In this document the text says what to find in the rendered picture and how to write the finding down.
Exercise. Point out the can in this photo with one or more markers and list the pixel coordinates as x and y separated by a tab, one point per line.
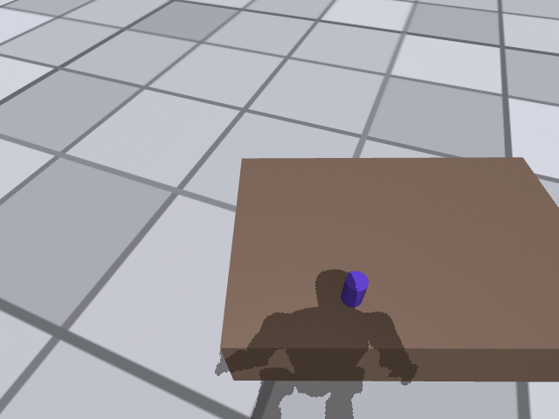
354	288

